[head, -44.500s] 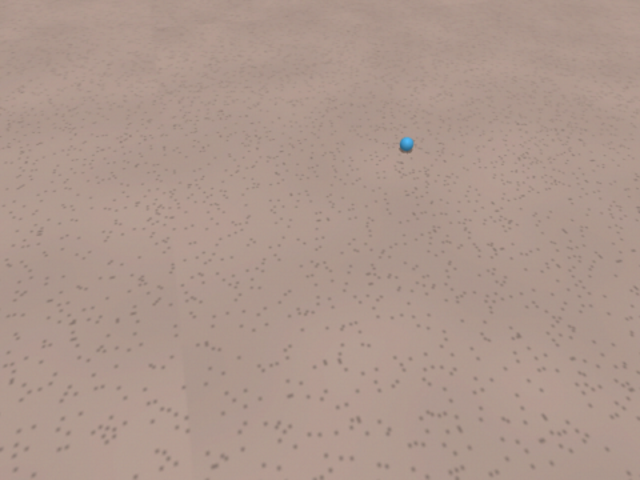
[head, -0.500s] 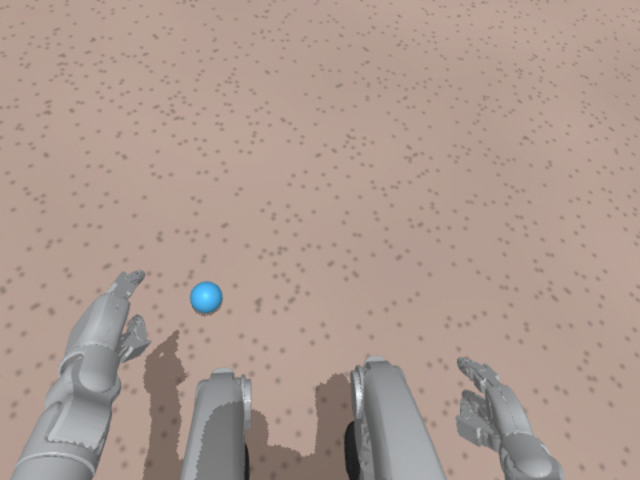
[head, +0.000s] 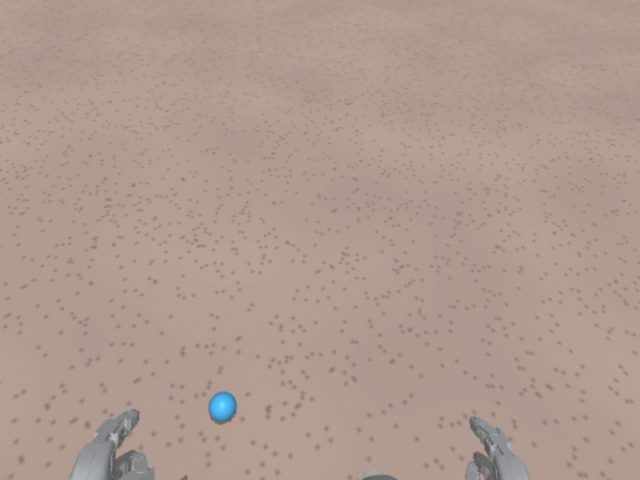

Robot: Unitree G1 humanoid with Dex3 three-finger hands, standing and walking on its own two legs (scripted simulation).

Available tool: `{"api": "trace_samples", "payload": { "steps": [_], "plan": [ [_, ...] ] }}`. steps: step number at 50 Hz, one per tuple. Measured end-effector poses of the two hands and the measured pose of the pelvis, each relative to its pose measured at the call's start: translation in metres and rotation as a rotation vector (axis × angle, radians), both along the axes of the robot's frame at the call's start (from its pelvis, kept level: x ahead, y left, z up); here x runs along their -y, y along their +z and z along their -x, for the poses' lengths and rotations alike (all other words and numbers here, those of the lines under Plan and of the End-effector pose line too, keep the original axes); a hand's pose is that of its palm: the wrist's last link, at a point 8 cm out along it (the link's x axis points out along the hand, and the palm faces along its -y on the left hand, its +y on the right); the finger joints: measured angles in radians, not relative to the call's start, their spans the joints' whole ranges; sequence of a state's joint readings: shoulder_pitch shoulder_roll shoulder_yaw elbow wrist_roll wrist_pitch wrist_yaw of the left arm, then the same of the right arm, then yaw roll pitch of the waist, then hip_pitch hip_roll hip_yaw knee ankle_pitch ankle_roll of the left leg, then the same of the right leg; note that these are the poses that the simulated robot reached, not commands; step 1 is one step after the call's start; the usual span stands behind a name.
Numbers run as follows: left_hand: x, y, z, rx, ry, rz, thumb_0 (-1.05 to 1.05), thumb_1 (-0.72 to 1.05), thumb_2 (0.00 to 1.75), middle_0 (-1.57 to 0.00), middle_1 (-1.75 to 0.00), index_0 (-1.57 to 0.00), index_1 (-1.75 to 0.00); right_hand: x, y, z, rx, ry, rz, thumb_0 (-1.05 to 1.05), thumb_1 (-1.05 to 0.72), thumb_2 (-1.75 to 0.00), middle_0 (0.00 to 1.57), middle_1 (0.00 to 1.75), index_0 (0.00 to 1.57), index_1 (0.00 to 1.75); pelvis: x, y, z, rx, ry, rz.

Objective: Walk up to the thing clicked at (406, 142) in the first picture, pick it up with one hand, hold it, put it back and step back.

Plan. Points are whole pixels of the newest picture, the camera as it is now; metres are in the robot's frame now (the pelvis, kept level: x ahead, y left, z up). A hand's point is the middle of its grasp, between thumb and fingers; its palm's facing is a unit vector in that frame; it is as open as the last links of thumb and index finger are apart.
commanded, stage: home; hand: left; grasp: from above
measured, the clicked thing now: (222, 406) +0.47 +0.19 -0.65
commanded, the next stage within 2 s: none
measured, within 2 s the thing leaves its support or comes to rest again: neither
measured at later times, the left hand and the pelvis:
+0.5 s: hand out of the picture +0.17 +0.18 -0.02, palm faces +0.07 -0.98 -0.20, open 7.4 cm; pelvis +0.02 +0.00 +0.02, yaw +1 degrees
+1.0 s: hand out of the picture +0.18 +0.18 -0.02, palm faces +0.06 -0.98 -0.20, open 7.4 cm; pelvis +0.02 +0.00 +0.02, yaw +0 degrees
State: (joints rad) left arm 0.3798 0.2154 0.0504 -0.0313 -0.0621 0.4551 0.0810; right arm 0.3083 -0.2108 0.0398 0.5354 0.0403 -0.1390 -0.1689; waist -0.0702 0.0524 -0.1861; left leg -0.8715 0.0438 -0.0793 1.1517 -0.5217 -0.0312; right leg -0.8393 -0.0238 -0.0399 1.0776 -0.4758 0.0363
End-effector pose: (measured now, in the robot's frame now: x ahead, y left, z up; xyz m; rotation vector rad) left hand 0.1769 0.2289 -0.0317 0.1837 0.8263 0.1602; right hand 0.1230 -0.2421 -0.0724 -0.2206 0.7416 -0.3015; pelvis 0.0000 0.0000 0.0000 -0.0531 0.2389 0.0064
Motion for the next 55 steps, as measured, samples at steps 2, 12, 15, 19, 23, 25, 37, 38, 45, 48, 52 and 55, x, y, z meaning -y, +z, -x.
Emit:
{"api": "trace_samples", "payload": {
  "steps": [2,12,15,19,23,25,37,38,45,48,52,55],
  "plan": [
    [-0.001,0.013,0.005,0.007,0.005,0.009,0.01,0.9,0.9,-0.2,-0.3,-0.2,-0.3,0.0,0.011,-0.004,0.026,-0.003,0.009,0.02,-0.9,-0.89,0.2,0.3,0.2,0.3,-0.001,0.008,-0.005,0.017,0.001,0.0],
    [-0.008,0.043,0.023,0.023,0.004,0.009,0.01,0.9,0.9,-0.2,-0.3,-0.2,-0.3,-0.007,0.044,-0.041,0.174,0.05,0.026,0.02,-0.9,-0.89,0.2,0.3,0.2,0.3,-0.004,0.024,-0.014,0.068,0.01,-0.003],
    [-0.007,0.041,0.025,0.009,0.005,0.019,0.01,0.9,0.9,-0.2,-0.3,-0.2,-0.3,-0.01,0.049,-0.051,0.201,0.077,0.028,0.02,-0.9,-0.89,0.2,0.3,0.2,0.3,-0.003,0.025,-0.014,0.073,0.013,-0.004],
    [-0.006,0.037,0.025,-0.002,0.006,0.027,0.01,0.9,0.9,-0.2,-0.3,-0.2,-0.3,-0.012,0.051,-0.059,0.216,0.099,0.031,0.02,-0.9,-0.89,0.2,0.3,0.2,0.3,-0.002,0.025,-0.015,0.073,0.015,-0.005],
    [-0.005,0.036,0.023,0.003,0.005,0.03,0.01,0.9,0.9,-0.2,-0.3,-0.2,-0.3,-0.012,0.05,-0.059,0.207,0.107,0.035,0.02,-0.9,-0.89,0.2,0.3,0.2,0.3,-0.002,0.024,-0.016,0.072,0.016,-0.005],
    [-0.004,0.036,0.022,0.007,0.003,0.027,0.01,0.9,0.9,-0.2,-0.3,-0.2,-0.3,-0.011,0.048,-0.058,0.196,0.105,0.035,0.02,-0.9,-0.89,0.2,0.3,0.2,0.3,-0.001,0.024,-0.017,0.073,0.015,-0.005],
    [-0.002,0.039,0.015,0.011,-0.009,0.016,0.01,0.9,0.9,-0.2,-0.3,-0.2,-0.3,-0.004,0.037,-0.042,0.141,0.071,0.031,0.02,-0.9,-0.89,0.2,0.3,0.2,0.3,0.0,0.025,-0.019,0.074,0.009,-0.007],
    [-0.002,0.039,0.015,0.01,-0.009,0.017,0.01,0.9,0.9,-0.2,-0.3,-0.2,-0.3,-0.004,0.037,-0.041,0.139,0.069,0.031,0.02,-0.9,-0.89,0.2,0.3,0.2,0.3,0.0,0.025,-0.019,0.074,0.009,-0.008],
    [0.001,0.038,0.015,0.007,-0.011,0.02,0.01,0.9,0.9,-0.2,-0.3,-0.2,-0.3,0.0,0.037,-0.039,0.137,0.061,0.033,0.02,-0.9,-0.89,0.2,0.3,0.2,0.3,0.002,0.025,-0.019,0.072,0.006,-0.01],
    [0.002,0.038,0.016,0.009,-0.008,0.02,0.01,0.9,0.9,-0.2,-0.3,-0.2,-0.3,0.001,0.038,-0.04,0.143,0.061,0.035,0.02,-0.9,-0.89,0.2,0.3,0.2,0.3,0.002,0.025,-0.019,0.074,0.006,-0.01],
    [0.002,0.038,0.016,0.011,-0.008,0.02,0.01,0.9,0.9,-0.2,-0.3,-0.2,-0.3,0.001,0.04,-0.043,0.154,0.064,0.037,0.02,-0.9,-0.89,0.2,0.3,0.2,0.3,0.003,0.025,-0.018,0.076,0.007,-0.011],
    [0.002,0.038,0.017,0.011,-0.011,0.019,0.01,0.9,0.9,-0.2,-0.3,-0.2,-0.3,0.001,0.041,-0.045,0.163,0.066,0.037,0.02,-0.9,-0.89,0.2,0.3,0.2,0.3,0.003,0.025,-0.018,0.077,0.007,-0.011]
  ]
}}
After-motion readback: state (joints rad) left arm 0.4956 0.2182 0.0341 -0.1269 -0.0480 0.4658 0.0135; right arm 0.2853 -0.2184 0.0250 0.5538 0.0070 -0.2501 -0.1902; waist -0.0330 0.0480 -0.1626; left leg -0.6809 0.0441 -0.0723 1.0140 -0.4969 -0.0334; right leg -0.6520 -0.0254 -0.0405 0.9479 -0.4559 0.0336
